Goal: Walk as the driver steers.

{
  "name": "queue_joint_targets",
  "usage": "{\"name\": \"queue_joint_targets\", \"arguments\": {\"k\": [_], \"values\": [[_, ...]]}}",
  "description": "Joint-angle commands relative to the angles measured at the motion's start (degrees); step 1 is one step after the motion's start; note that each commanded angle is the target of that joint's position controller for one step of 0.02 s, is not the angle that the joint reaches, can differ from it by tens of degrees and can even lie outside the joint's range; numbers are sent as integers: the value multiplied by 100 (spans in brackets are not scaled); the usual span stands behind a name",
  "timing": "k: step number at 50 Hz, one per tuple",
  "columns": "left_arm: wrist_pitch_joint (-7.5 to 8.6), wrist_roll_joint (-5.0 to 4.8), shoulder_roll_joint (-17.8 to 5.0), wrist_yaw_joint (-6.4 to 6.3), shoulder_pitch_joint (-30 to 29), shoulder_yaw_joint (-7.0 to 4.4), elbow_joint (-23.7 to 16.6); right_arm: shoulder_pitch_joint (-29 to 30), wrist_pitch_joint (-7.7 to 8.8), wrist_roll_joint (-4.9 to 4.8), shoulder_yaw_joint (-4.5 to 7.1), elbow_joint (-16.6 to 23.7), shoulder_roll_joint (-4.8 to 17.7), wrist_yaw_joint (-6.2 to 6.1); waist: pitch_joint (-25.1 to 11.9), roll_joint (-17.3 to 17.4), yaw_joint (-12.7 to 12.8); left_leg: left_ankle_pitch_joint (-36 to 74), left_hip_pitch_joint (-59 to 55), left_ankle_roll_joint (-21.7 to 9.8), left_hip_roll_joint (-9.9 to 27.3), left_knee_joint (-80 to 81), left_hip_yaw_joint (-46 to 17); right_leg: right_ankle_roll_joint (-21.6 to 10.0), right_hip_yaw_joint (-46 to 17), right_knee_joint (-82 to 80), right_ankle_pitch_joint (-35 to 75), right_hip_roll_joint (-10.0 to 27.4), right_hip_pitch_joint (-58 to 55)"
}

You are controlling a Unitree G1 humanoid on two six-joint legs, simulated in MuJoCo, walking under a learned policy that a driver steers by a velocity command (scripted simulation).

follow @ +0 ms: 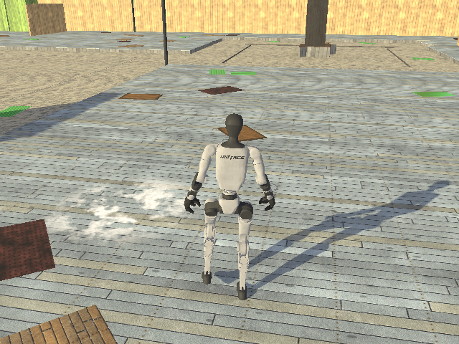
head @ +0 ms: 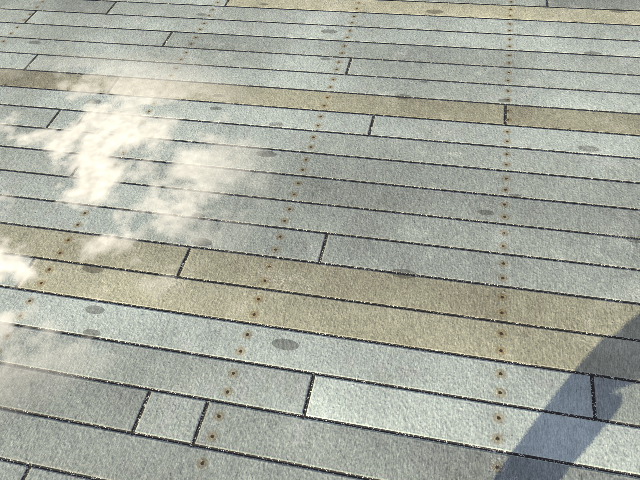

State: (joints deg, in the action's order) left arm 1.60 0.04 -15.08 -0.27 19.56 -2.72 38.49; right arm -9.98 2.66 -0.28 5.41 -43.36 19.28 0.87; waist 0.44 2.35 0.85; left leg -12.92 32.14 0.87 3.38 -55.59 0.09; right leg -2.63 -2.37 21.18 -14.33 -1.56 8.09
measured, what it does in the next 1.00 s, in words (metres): walks ahead: left foot, then right foot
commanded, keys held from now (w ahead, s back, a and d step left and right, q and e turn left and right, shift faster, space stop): w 0.80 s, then w+q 0.20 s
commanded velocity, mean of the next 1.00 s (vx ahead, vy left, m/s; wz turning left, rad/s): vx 0.46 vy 0.00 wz -0.03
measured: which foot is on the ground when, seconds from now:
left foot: up 0.00-0.30, down 0.32-0.84, up 0.86-1.00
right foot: down 0.00-0.32, up 0.34-0.82, down 0.84-1.00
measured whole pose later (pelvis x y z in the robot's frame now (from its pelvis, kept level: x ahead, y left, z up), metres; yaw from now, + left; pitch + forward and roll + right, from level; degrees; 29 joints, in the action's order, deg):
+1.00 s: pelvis +0.54 +0.00 -0.01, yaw +2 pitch +1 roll -1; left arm 5.4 0.5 -15.0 1.4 11.9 -2.8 40.9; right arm -17.3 3.1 -1.9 2.7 -48.3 17.8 0.3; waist 3.0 2.2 -0.4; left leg -19.9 24.7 -1.5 2.7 -66.4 -3.6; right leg -2.9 5.5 25.6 -9.6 -1.2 17.4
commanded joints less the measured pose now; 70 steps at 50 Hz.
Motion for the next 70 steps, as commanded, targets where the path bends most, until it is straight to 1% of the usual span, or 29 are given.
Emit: {"name": "queue_joint_targets", "arguments": {"k": [1,6,11,14,16,17,18,19,20,22,23,26,32,37,40,42,43,44,45,46,47,50,54,59,62,65,68,69,70], "values": [[209,7,-989,-66,-89,-259,-308,632,187,5,39,420,334,31,180,-808,121,907,996,116,109,692,-155,-874,-1266,-1320,88,1277,-650],[231,-51,-1125,-54,247,-297,-19,1127,223,-61,-76,554,183,103,452,-850,369,1438,730,211,21,1866,-125,-886,-973,-1369,375,1335,-571],[172,-115,-1167,-43,510,-327,248,1447,325,-98,-153,734,179,241,677,-811,432,1163,518,-56,-48,2467,-66,-879,-942,-1148,866,1562,-791],[123,-122,-1263,-59,428,-361,298,1021,362,-88,-85,675,385,240,384,-981,128,749,-306,-342,-273,2646,136,-718,-897,-619,2416,1601,-994],[83,-74,-1089,-86,390,-278,293,-398,351,-54,114,306,768,133,-686,-833,-594,902,-2523,-718,-369,2706,233,-402,-397,1225,3931,1089,-478],[122,2,-682,-77,719,-132,111,-1308,344,73,220,201,1258,86,-1725,97,-737,425,-4784,-1396,1016,2587,-1671,-38,-168,3315,2338,519,1337],[230,-70,-312,-81,1019,-19,122,-1679,336,30,204,29,1250,144,-2319,1424,-625,-1059,-5624,-1890,1858,3582,-4023,185,-506,4759,-1846,-324,2685],[301,-223,-908,-41,453,-155,88,-1434,334,-70,54,23,764,131,-1555,909,-752,-1763,-5126,-1650,1719,3945,-3870,127,-817,5310,-1767,4,3335],[348,-276,-1057,-9,7,-188,-45,-986,301,-70,-5,77,622,98,-786,594,-627,-1484,-4351,-1468,1584,4042,-3090,54,-526,5255,-1242,333,3561],[379,-115,-940,4,-277,-188,-64,-449,265,52,-90,180,399,73,-141,104,-316,-382,-3059,-1384,1177,4331,-2169,61,-310,4703,-416,760,3193],[345,-108,-844,22,-149,-180,-21,-345,284,100,-110,192,346,66,-134,245,-170,-57,-2720,-1403,1059,4484,-1939,91,-322,4584,-216,871,2882],[216,-74,-607,4,-81,-134,33,-307,374,18,-108,86,371,51,29,225,3,670,-2263,-1512,912,4818,-1285,261,-174,4151,55,956,2826],[336,-37,-343,77,-1315,-10,-309,-706,319,-55,-82,-125,580,-36,351,42,-373,1492,-2270,-1269,550,4965,-366,392,166,1820,1887,766,2734],[412,-104,-421,245,-2015,-22,-572,-1239,157,-121,-44,-406,723,-77,467,44,-551,1681,-3242,-1177,975,4649,-486,189,126,921,1901,576,2823],[409,-79,-644,288,-1706,-113,-547,-1181,51,-115,8,-453,850,-118,177,192,-242,3076,-3761,-1009,1103,3960,-487,-57,242,764,1161,356,2288],[400,-48,-1068,198,-260,-343,-189,-1084,-11,-66,-68,-409,716,-135,-823,111,551,3912,-3103,-736,649,2061,-254,-387,321,670,1267,282,-10],[367,43,-1598,133,650,-465,-89,-1396,41,119,-240,-243,251,-121,-1845,-817,675,1812,-1491,-493,134,38,-67,-878,-1175,1064,1429,1635,-2135],[354,30,-1628,175,766,-455,6,-2018,150,-25,-390,-277,-242,-72,-2558,-2006,382,-2062,254,-278,-717,-1461,-493,-1539,-3709,125,-144,2596,-3316],[354,1,-1054,153,642,-318,-38,-1406,209,-221,-205,-295,501,-48,-1904,-1199,632,-1942,814,-330,-395,-1942,-926,-1234,-3501,-264,-868,2402,-2819],[360,-14,-900,126,187,-249,-48,-848,234,-298,-136,-90,682,-45,-1027,-937,552,-1369,1038,-358,-132,-1889,-738,-1013,-2608,-407,-578,2249,-2000],[374,12,-736,135,-166,-187,-47,-548,215,-214,-139,-56,595,-73,-516,-481,385,-910,830,-338,108,-1624,-639,-851,-1924,-609,77,1966,-1180],[518,79,-563,147,-629,-177,48,-1003,40,-177,-119,-175,272,-69,-252,-878,-117,-246,64,-167,391,-1181,-681,-832,-787,-1085,1065,1646,-156],[597,86,-667,100,-686,-245,271,-600,-137,-127,-124,-22,116,-112,192,-553,-133,384,568,-9,456,-570,-743,-884,52,-1438,1649,1613,53],[500,53,-903,-10,-518,-310,450,244,-28,-87,-202,267,-71,69,386,-427,170,1676,495,-58,341,1163,-249,-695,939,-1516,1872,1462,-275],[386,-25,-1026,-33,-224,-363,623,749,-22,-90,-230,538,-100,166,542,-359,358,1580,694,-195,285,1706,-36,-665,1126,-1362,2081,1664,-868],[241,-114,-1156,-50,-207,-417,703,888,-40,-94,-181,762,11,251,491,-476,256,938,636,-433,89,1968,226,-531,1300,-847,3239,1817,-1447],[101,-179,-1366,-103,-422,-471,640,-146,-111,-115,67,649,434,237,-268,-706,-444,219,-922,-836,-553,2008,680,-296,1521,950,5605,1693,-1446],[93,-190,-1285,-119,-498,-424,605,-1107,-139,-126,260,408,757,157,-752,-549,-966,542,-2397,-1072,-738,2394,559,-79,1642,2271,5098,1449,-746],[158,54,-762,-110,-262,-243,478,-1655,-203,-157,395,282,1293,26,-1196,605,-919,884,-4020,-1453,351,2402,-1178,194,1602,4140,1463,1009,910]]}}
Next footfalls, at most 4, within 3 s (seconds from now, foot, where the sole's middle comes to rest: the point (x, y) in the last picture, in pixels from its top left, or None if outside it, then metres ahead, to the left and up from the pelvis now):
0.32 left None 0.31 0.15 -0.78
0.84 right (408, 420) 0.63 -0.09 -0.78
1.38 left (290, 320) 0.89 0.17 -0.78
1.88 right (317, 217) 1.24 0.11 -0.78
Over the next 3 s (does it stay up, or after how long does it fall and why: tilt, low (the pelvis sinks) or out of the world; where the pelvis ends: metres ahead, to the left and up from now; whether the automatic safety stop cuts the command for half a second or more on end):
stays up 1.49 0.51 -0.03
